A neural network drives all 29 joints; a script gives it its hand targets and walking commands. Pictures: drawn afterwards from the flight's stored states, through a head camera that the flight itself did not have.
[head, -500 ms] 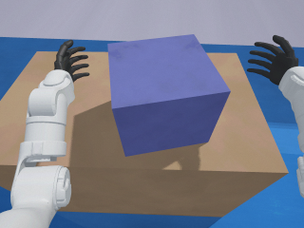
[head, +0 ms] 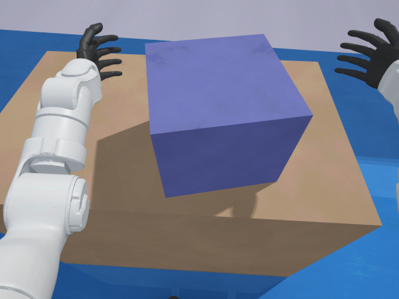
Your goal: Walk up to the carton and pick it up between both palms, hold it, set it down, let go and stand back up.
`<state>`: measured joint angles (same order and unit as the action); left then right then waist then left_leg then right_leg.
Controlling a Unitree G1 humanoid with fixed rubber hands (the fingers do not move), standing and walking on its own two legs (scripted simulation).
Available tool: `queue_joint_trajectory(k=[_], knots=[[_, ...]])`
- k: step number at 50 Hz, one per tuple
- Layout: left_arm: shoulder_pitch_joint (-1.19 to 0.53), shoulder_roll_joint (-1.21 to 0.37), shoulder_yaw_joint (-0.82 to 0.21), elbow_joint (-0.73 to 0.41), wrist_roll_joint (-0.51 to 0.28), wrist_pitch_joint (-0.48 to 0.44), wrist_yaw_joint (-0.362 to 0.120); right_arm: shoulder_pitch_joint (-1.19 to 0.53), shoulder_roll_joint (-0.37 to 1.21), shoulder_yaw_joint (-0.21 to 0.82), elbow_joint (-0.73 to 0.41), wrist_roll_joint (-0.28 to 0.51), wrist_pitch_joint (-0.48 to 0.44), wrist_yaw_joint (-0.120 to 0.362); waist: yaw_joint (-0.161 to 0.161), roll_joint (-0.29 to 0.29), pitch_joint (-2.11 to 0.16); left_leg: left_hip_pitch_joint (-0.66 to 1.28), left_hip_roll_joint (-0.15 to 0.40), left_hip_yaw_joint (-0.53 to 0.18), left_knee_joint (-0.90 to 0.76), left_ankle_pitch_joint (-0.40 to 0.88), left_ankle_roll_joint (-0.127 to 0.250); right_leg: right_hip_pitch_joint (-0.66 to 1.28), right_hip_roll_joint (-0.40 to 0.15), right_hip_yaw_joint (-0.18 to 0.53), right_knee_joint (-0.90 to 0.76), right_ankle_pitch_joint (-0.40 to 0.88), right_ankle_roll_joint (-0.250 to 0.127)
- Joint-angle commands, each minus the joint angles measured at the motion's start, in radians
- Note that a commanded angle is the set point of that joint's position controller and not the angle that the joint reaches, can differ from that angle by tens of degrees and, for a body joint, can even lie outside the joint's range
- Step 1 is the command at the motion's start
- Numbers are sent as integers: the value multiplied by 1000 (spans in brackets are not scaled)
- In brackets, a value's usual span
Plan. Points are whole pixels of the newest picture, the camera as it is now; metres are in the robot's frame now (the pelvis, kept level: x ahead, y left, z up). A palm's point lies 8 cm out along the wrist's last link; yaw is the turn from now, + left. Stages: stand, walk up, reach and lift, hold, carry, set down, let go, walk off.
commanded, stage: reach and lift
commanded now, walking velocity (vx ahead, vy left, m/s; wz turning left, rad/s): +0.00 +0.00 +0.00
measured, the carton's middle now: (214, 116) +0.50 +0.05 +0.05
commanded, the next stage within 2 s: none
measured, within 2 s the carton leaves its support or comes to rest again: neither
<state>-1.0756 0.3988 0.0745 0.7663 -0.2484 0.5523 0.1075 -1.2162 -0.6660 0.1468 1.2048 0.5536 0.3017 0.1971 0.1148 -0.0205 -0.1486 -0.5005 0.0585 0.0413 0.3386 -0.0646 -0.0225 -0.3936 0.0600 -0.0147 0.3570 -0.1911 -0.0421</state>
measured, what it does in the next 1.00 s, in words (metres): stands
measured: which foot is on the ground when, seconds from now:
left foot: down 0.00-1.00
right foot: down 0.00-1.00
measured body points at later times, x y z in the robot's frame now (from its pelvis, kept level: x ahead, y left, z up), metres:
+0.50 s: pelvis -0.01 +0.01 -0.01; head +0.07 +0.01 +0.44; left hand +0.44 +0.25 +0.11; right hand +0.50 -0.21 +0.14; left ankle +0.05 +0.13 -0.74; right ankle -0.03 -0.09 -0.74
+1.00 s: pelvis +0.00 +0.00 -0.01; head +0.08 +0.00 +0.44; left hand +0.45 +0.23 +0.10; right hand +0.51 -0.18 +0.11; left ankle +0.05 +0.13 -0.74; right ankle -0.02 -0.09 -0.74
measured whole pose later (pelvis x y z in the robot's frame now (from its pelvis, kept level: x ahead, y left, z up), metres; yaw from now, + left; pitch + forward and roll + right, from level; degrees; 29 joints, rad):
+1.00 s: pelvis +0.00 +0.00 -0.01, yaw -1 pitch +20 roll -1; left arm -0.89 0.18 0.11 0.91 -0.13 0.07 0.15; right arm -1.07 -0.47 0.13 1.29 0.40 -0.07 0.13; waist 0.15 -0.01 -0.20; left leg -0.65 0.07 0.05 0.38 -0.07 -0.02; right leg -0.55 0.07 -0.01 0.38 -0.19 -0.04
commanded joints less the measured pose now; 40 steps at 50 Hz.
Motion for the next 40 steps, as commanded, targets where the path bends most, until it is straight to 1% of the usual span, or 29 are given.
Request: queue_joint_trajectory(k=[1, 5, 6, 7, 8, 10, 11, 12, 14, 15, 16, 17, 18, 19, 20, 21, 22, 23, 24, 25, 29, 30, 31, 32, 33, 34, 37, 38, 40], knots=[[-330, 82, -24, -16, 0, -128, -27, -325, -101, -27, -88, -34, -82, 3, -8, 7, -507, 400, -27, -50, 84, 200, 9, -40, -30, 14, -12, 367, 73], [-357, 124, -18, -162, -17, -209, 7, -360, -165, -99, -213, -62, -174, -16, -6, -3, -637, 382, -42, -33, 102, 272, -10, 20, -13, 1, 26, 483, 89], [-406, 113, -34, -247, -16, -226, 20, -364, -181, -143, -205, -69, -191, -17, -29, 39, -699, 407, -37, -41, 104, 269, -14, -18, -10, -4, 32, 472, 87], [-366, 103, -23, -141, -11, -234, 26, -326, -146, -100, -107, -54, -191, -18, -1, 28, -603, 370, -29, -41, 100, 221, -7, -35, -23, 8, 23, 396, 82], [-386, 101, -37, -166, -14, -234, 29, -357, -160, -107, -142, -61, -194, -15, -8, 13, -651, 412, -37, -37, 99, 215, -7, -48, -16, -11, 15, 375, 82], [-362, 80, -38, -129, -21, -251, 35, -357, -132, -61, -149, -68, -197, -17, 27, -66, -648, 368, -28, -31, 82, 130, 3, -59, -16, -1, 7, 275, 81], [-347, 77, -45, -11, -17, -251, 33, -330, -128, -82, -7, -86, -186, -15, 12, -52, -566, 345, -28, -31, 70, 47, 20, -110, -29, 6, -1, 208, 76], [-351, 79, -45, -31, -14, -264, 36, -372, -118, -52, -116, -91, -201, -10, 32, -101, -610, 321, -25, -31, 80, 55, 24, -71, -24, 5, 6, 208, 84], [-312, 91, -39, -15, -34, -286, 39, -353, -110, -48, -121, -98, -215, -17, 37, -136, -639, 282, -33, -7, 80, 41, 25, -42, -29, 11, 21, 242, 88], [-319, 68, -58, -22, -28, -300, 45, -370, -127, -76, -76, -98, -225, -12, 19, -104, -667, 299, -27, -12, 83, 73, 15, -70, -23, 5, 36, 257, 88], [-290, 80, -34, 48, -16, -318, 39, -329, -83, -43, -95, -113, -237, -17, 26, -136, -665, 279, -26, -13, 98, 69, 23, -52, -20, 14, 35, 264, 90], [-283, 74, -55, 94, -5, -345, 31, -331, -91, -45, -20, -118, -244, -15, 33, -132, -598, 226, -35, 0, 87, 21, 18, -40, -27, 14, 41, 222, 90], [-292, 66, -50, 63, -9, -376, 30, -305, -86, -59, -64, -132, -271, -17, 15, -106, -677, 265, -29, -11, 107, 84, 21, -44, -29, 22, 51, 293, 82], [-291, 43, -51, 121, 6, -395, 27, -320, -90, -62, 7, -127, -280, -18, 35, -96, -616, 243, -29, -5, 91, 72, 14, -54, -21, 12, 46, 254, 85], [-281, 31, -51, 74, -7, -415, 29, -294, -80, -54, -16, -121, -298, -19, 41, -94, -643, 260, -19, -6, 108, 109, 7, -56, -17, 13, 48, 280, 79], [-278, 40, -67, 35, -4, -426, 29, -276, -103, -69, -1, -103, -311, -17, 0, -37, -695, 300, -20, -13, 131, 175, -9, -65, -21, 11, 61, 343, 78], [-294, 20, -76, 68, 1, -445, 24, -290, -86, -53, 32, -91, -325, -19, 22, -9, -659, 300, -21, -11, 133, 197, -12, -98, -13, 6, 56, 333, 76], [-300, 4, -73, 24, 10, -460, 26, -274, -110, -67, 11, -98, -340, -15, 10, 5, -710, 345, -7, -19, 151, 222, -22, -126, -10, -7, 56, 340, 72], [-262, -4, -52, 133, 19, -465, 17, -268, -75, -20, 63, -94, -347, -17, 37, -3, -629, 313, -19, -10, 138, 225, -20, -119, -14, 2, 50, 337, 75], [-280, 6, -66, 40, 5, -487, 17, -280, -112, -63, 37, -97, -364, -15, 3, 10, -668, 323, -19, -11, 143, 213, -24, -132, -18, -6, 45, 327, 63], [-269, -29, -81, -27, 17, -502, 29, -294, -128, -38, 24, -65, -399, -13, 3, 30, -723, 372, -8, -20, 174, 303, -41, -161, 3, -25, 49, 357, 73], [-261, -40, -78, -50, 14, -502, 35, -288, -82, 14, -16, -50, -404, -12, 32, -7, -740, 368, -10, -13, 167, 304, -36, -134, -2, -24, 55, 365, 71], [-258, -53, -87, -28, 26, -493, 35, -277, -109, -22, 3, -70, -401, -17, -13, -6, -724, 383, -3, -24, 170, 288, -36, -170, 3, -18, 47, 391, 73], [-261, -49, -66, -70, 21, -494, 34, -296, -91, 6, -53, -56, -401, -16, 25, -37, -764, 378, -6, -19, 172, 300, -29, -134, -1, -20, 53, 404, 82], [-252, -49, -36, -10, 47, -484, 31, -273, -81, -7, 44, -62, -385, -19, 20, -29, -705, 352, -10, -22, 155, 248, -23, -127, -5, -15, 48, 384, 83], [-241, -68, -63, -73, 50, -486, 31, -263, -79, -2, -21, -62, -395, -17, 13, -18, -739, 377, -5, -22, 156, 279, -20, -123, -1, -14, 41, 399, 79], [-171, -86, -6, -26, 71, -473, 32, -265, -52, -12, -38, -92, -393, -28, 41, -94, -742, 338, -4, -12, 143, 274, -14, -49, 1, -3, 44, 466, 90], [-163, -96, 6, -23, 82, -473, 27, -244, -57, -3, -58, -110, -388, -32, 11, -112, -726, 323, -6, -12, 138, 259, -9, -36, -3, 3, 49, 512, 98], [-212, -69, 21, -66, 86, -492, 25, -274, -23, -22, -83, -122, -401, -47, 22, -104, -731, 271, -24, 1, 113, 240, -11, 37, -12, 8, 59, 554, 110]])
